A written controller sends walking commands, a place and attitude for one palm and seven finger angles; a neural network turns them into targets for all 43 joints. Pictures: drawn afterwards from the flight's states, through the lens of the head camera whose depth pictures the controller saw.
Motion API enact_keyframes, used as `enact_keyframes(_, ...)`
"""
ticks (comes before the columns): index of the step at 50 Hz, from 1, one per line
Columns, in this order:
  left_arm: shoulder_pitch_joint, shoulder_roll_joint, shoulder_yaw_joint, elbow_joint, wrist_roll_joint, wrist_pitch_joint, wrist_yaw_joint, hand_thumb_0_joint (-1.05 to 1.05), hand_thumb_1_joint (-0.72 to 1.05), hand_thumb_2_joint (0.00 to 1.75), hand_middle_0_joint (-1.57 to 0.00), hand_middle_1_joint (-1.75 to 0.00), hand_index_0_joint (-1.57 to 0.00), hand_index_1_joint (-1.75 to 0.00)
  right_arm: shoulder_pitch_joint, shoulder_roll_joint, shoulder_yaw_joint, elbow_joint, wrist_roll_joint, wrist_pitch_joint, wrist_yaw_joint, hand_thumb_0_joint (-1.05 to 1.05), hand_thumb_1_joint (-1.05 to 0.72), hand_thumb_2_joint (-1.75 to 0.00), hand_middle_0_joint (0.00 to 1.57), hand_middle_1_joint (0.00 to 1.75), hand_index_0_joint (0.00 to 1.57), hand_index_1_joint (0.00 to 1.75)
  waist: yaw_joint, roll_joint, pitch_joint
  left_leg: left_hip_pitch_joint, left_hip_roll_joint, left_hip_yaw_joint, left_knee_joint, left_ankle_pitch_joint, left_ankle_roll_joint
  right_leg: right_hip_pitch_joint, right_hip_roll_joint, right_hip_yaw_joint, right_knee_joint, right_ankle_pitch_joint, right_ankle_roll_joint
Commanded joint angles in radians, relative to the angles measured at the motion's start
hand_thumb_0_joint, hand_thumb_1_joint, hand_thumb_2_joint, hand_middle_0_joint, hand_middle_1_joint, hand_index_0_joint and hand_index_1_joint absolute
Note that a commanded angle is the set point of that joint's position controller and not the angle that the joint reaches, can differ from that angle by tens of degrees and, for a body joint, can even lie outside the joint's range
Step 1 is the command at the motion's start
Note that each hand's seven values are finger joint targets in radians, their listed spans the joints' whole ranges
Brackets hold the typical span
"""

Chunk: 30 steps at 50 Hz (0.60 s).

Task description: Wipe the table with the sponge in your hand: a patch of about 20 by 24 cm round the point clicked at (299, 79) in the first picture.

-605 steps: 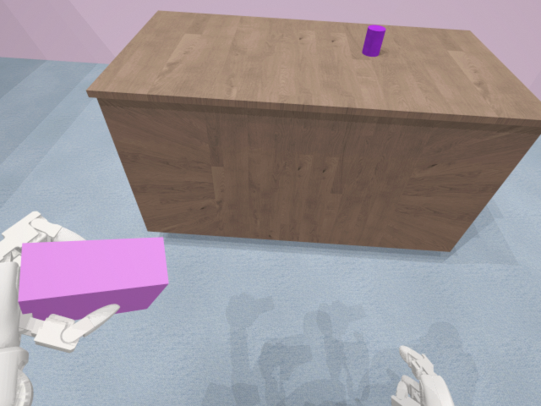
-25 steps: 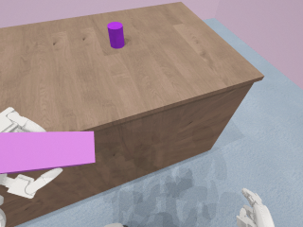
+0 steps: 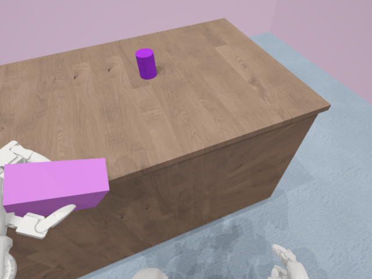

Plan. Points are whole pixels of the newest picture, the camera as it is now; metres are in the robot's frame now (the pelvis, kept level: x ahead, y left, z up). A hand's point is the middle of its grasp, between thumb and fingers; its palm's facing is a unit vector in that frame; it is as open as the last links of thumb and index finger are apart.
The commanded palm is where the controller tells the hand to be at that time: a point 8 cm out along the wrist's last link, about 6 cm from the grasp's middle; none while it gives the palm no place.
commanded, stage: shuffle to correct the standing spot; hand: left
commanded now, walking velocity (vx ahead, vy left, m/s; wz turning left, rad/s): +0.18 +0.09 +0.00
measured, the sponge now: (73, 187) +0.23 +0.21 +0.14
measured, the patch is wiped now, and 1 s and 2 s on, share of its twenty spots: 0.00 0.00 0.00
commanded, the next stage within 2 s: come to a stop and stand still in 1.42 s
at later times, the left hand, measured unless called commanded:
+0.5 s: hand (31, 168) +0.25 +0.27 +0.17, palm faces +0.39 -0.82 -0.41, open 9.9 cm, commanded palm +0.19 +0.31 +0.18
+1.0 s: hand (56, 158) +0.27 +0.23 +0.17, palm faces +0.32 -0.81 -0.49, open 9.9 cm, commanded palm +0.22 +0.29 +0.18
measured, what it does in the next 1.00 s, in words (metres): steps on the spot: left foot, then right foot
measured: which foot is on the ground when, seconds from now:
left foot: up 0.00-0.22, down 0.24-0.62, up 0.64-1.00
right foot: down 0.00-0.26, up 0.28-0.56, down 0.58-1.00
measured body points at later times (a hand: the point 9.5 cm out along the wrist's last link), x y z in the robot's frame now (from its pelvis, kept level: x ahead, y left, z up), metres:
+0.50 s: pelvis +0.03 +0.03 +0.00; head +0.06 +0.03 +0.45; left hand +0.22 +0.31 +0.20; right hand +0.20 -0.16 -0.10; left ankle +0.06 +0.15 -0.74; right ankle +0.04 -0.08 -0.70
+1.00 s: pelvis +0.06 +0.01 +0.00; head +0.09 +0.00 +0.45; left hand +0.25 +0.27 +0.20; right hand +0.22 -0.26 -0.08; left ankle +0.09 +0.14 -0.71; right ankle +0.06 -0.07 -0.74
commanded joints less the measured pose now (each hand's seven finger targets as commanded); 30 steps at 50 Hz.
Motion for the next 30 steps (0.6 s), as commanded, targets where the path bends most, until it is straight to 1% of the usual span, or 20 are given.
enact_keyframes(1, -0.057, 0.206, 0.118, -0.260, 0.006, -0.105, 0.027, 0.00, 0.10, 1.30, -1.20, -1.60, -1.20, -1.60, -0.112, -0.077, -0.028, -0.180, -0.010, -0.057, -0.008, 0.00, -0.90, -0.90, 0.20, 0.30, 0.20, 0.30, -0.001, -0.095, -0.132, -0.093, 0.034, 0.007, -0.126, 0.042, 0.004, 0.208, -0.264, 0.185, -0.167, 0.672, -0.060)
enact_keyframes(2, -0.030, 0.206, 0.124, -0.261, 0.005, -0.105, 0.028, 0.00, 0.10, 1.30, -1.20, -1.60, -1.20, -1.60, -0.105, -0.083, -0.034, -0.186, -0.012, -0.055, -0.008, 0.00, -0.90, -0.90, 0.20, 0.30, 0.20, 0.30, 0.004, -0.124, -0.143, -0.063, 0.024, 0.028, -0.185, 0.064, 0.007, 0.209, -0.254, 0.177, -0.167, 0.670, -0.058)
enact_keyframes(5, 0.029, 0.225, 0.156, -0.317, -0.005, -0.103, 0.038, 0.00, 0.10, 1.30, -1.20, -1.60, -1.20, -1.60, -0.096, -0.090, -0.054, -0.213, -0.009, -0.055, -0.008, 0.00, -0.90, -0.90, 0.20, 0.30, 0.20, 0.30, 0.016, -0.146, -0.180, -0.003, 0.012, 0.064, -0.338, 0.083, 0.016, 0.255, -0.262, 0.181, -0.152, 0.621, -0.069)
enact_keyframes(7, 0.038, 0.222, 0.164, -0.363, -0.009, -0.100, 0.040, 0.00, 0.10, 1.30, -1.20, -1.60, -1.20, -1.60, -0.080, -0.091, -0.061, -0.232, -0.012, -0.054, -0.008, 0.00, -0.90, -0.90, 0.20, 0.30, 0.20, 0.30, 0.019, -0.126, -0.191, 0.063, 0.001, 0.083, -0.429, 0.117, 0.019, 0.229, -0.249, 0.177, -0.135, 0.526, -0.064)
enact_keyframes(9, 0.047, 0.223, 0.176, -0.370, -0.016, -0.092, 0.044, 0.00, 0.10, 1.30, -1.20, -1.60, -1.20, -1.60, -0.061, -0.096, -0.070, -0.235, -0.012, -0.046, -0.014, 0.00, -0.90, -0.90, 0.20, 0.30, 0.20, 0.30, 0.002, -0.102, -0.202, 0.186, -0.017, 0.101, -0.551, 0.209, 0.019, 0.175, -0.212, 0.162, -0.087, 0.412, -0.030)
enact_keyframes(10, 0.054, 0.224, 0.178, -0.372, -0.019, -0.090, 0.045, 0.00, 0.10, 1.30, -1.20, -1.60, -1.20, -1.60, -0.055, -0.108, -0.081, -0.236, -0.005, -0.045, -0.023, 0.00, -0.90, -0.90, 0.20, 0.30, 0.20, 0.30, -0.008, -0.053, -0.206, 0.279, 0.006, 0.083, -0.621, 0.256, 0.029, 0.132, -0.188, 0.143, -0.021, 0.374, -0.004)
enact_keyframes(11, 0.035, 0.203, 0.159, -0.371, -0.020, -0.096, 0.044, 0.00, 0.10, 1.30, -1.20, -1.60, -1.20, -1.60, -0.047, -0.113, -0.081, -0.238, -0.004, -0.043, -0.026, 0.00, -0.90, -0.90, 0.20, 0.30, 0.20, 0.30, -0.016, 0.034, -0.212, 0.376, 0.066, 0.015, -0.647, 0.306, 0.058, 0.038, -0.135, 0.116, 0.087, 0.274, 0.026)
enact_keyframes(12, 0.020, 0.197, 0.152, -0.379, -0.021, -0.101, 0.044, 0.00, 0.10, 1.30, -1.20, -1.60, -1.20, -1.60, -0.050, -0.138, -0.089, -0.243, 0.001, -0.042, -0.026, 0.00, -0.90, -0.90, 0.20, 0.30, 0.20, 0.30, -0.016, 0.216, -0.215, 0.482, 0.233, -0.193, -0.652, 0.456, 0.135, -0.148, -0.038, 0.056, 0.238, -0.032, 0.072)
enact_keyframes(13, -0.013, 0.205, 0.142, -0.388, -0.013, -0.111, 0.042, 0.00, 0.10, 1.30, -1.20, -1.60, -1.20, -1.60, -0.047, -0.138, -0.090, -0.248, 0.005, -0.047, -0.022, 0.00, -0.90, -0.90, 0.20, 0.30, 0.20, 0.30, -0.013, 0.286, -0.199, 0.484, 0.356, -0.359, -0.702, 0.544, 0.217, -0.255, 0.012, 0.060, 0.408, -0.339, 0.079)
enact_keyframes(14, -0.009, 0.212, 0.142, -0.275, -0.003, -0.108, 0.032, 0.00, 0.10, 1.30, -1.20, -1.60, -1.20, -1.60, -0.048, -0.138, -0.086, -0.230, 0.006, -0.052, -0.017, 0.00, -0.90, -0.90, 0.20, 0.30, 0.20, 0.30, -0.014, 0.232, -0.135, 0.362, 0.376, -0.374, -0.759, 0.348, 0.243, -0.280, 0.017, 0.096, 0.536, -0.336, 0.070)
enact_keyframes(15, -0.064, 0.235, 0.150, -0.316, -0.007, -0.107, 0.024, 0.00, 0.10, 1.30, -1.20, -1.60, -1.20, -1.60, -0.074, -0.127, -0.075, -0.228, -0.004, -0.065, -0.023, 0.00, -0.90, -0.90, 0.20, 0.30, 0.20, 0.30, -0.014, 0.272, -0.123, 0.343, 0.376, -0.385, -0.773, 0.267, 0.255, -0.314, -0.020, 0.114, 0.570, -0.293, 0.075)
enact_keyframes(16, -0.073, 0.220, 0.136, -0.306, -0.001, -0.102, 0.025, 0.00, 0.10, 1.30, -1.20, -1.60, -1.20, -1.60, -0.061, -0.122, -0.074, -0.211, -0.004, -0.071, -0.024, 0.00, -0.90, -0.90, 0.20, 0.30, 0.20, 0.30, -0.025, 0.245, -0.100, 0.334, 0.360, -0.358, -0.762, 0.287, 0.261, -0.339, -0.033, 0.121, 0.569, -0.239, 0.082)
enact_keyframes(18, -0.086, 0.172, 0.086, -0.338, 0.003, -0.097, 0.015, 0.00, 0.10, 1.30, -1.20, -1.60, -1.20, -1.60, -0.055, -0.128, -0.076, -0.199, 0.004, -0.084, -0.013, 0.00, -0.90, -0.90, 0.20, 0.30, 0.20, 0.30, -0.018, 0.212, -0.104, 0.324, 0.290, -0.217, -0.734, 0.378, 0.230, -0.314, -0.034, 0.095, 0.507, -0.151, 0.092)
enact_keyframes(20, -0.077, 0.169, 0.076, -0.397, -0.001, -0.095, 0.009, 0.00, 0.10, 1.30, -1.20, -1.60, -1.20, -1.60, -0.064, -0.125, -0.069, -0.207, 0.005, -0.098, -0.010, 0.00, -0.90, -0.90, 0.20, 0.30, 0.20, 0.30, -0.007, 0.236, -0.128, 0.308, 0.233, -0.111, -0.724, 0.398, 0.195, -0.240, -0.017, 0.054, 0.408, -0.103, 0.096)
enact_keyframes(24, -0.038, 0.167, 0.086, -0.346, -0.010, -0.080, 0.014, 0.00, 0.10, 1.30, -1.20, -1.60, -1.20, -1.60, -0.056, -0.117, -0.055, -0.200, -0.003, -0.108, -0.012, 0.00, -0.90, -0.90, 0.20, 0.30, 0.20, 0.30, -0.016, 0.221, -0.132, 0.248, 0.256, -0.127, -0.740, 0.315, 0.189, -0.120, 0.013, 0.012, 0.213, -0.117, 0.103)
enact_keyframes(25, -0.050, 0.191, 0.110, -0.352, -0.010, -0.078, 0.018, 0.00, 0.10, 1.30, -1.20, -1.60, -1.20, -1.60, -0.060, -0.117, -0.051, -0.201, -0.004, -0.108, -0.017, 0.00, -0.90, -0.90, 0.20, 0.30, 0.20, 0.30, -0.016, 0.219, -0.140, 0.257, 0.246, -0.116, -0.729, 0.289, 0.180, -0.100, 0.025, -0.002, 0.168, -0.108, 0.102)
enact_keyframes(26, -0.045, 0.191, 0.117, -0.311, -0.012, -0.073, 0.022, 0.00, 0.10, 1.30, -1.20, -1.60, -1.20, -1.60, -0.066, -0.113, -0.049, -0.197, -0.006, -0.103, -0.020, 0.00, -0.90, -0.90, 0.20, 0.30, 0.20, 0.30, -0.011, 0.203, -0.139, 0.231, 0.248, -0.121, -0.708, 0.240, 0.173, -0.054, 0.030, -0.008, 0.108, -0.105, 0.102)
enact_keyframes(28, -0.048, 0.187, 0.123, -0.261, -0.010, -0.065, 0.024, 0.00, 0.10, 1.30, -1.20, -1.60, -1.20, -1.60, -0.074, -0.106, -0.047, -0.195, -0.001, -0.090, -0.024, 0.00, -0.90, -0.90, 0.20, 0.30, 0.20, 0.30, -0.003, 0.158, -0.147, 0.184, 0.219, -0.081, -0.617, 0.123, 0.135, 0.050, 0.028, -0.007, -0.056, -0.041, 0.093)
enact_keyframes(29, -0.060, 0.189, 0.123, -0.250, -0.007, -0.065, 0.025, 0.00, 0.10, 1.30, -1.20, -1.60, -1.20, -1.60, -0.069, -0.098, -0.049, -0.193, 0.000, -0.082, -0.024, 0.00, -0.90, -0.90, 0.20, 0.30, 0.20, 0.30, -0.008, 0.076, -0.145, 0.145, 0.175, -0.043, -0.521, 0.062, 0.106, 0.089, -0.014, 0.059, -0.143, -0.010, 0.072)
enact_keyframes(30, -0.054, 0.213, 0.135, -0.243, -0.003, -0.060, 0.028, 0.00, 0.10, 1.30, -1.20, -1.60, -1.20, -1.60, -0.060, -0.081, -0.047, -0.198, 0.003, -0.070, -0.022, 0.00, -0.90, -0.90, 0.20, 0.30, 0.20, 0.30, -0.018, -0.095, -0.156, 0.048, 0.092, 0.024, -0.336, -0.024, 0.069, 0.129, -0.159, 0.303, -0.216, 0.008, 0.003)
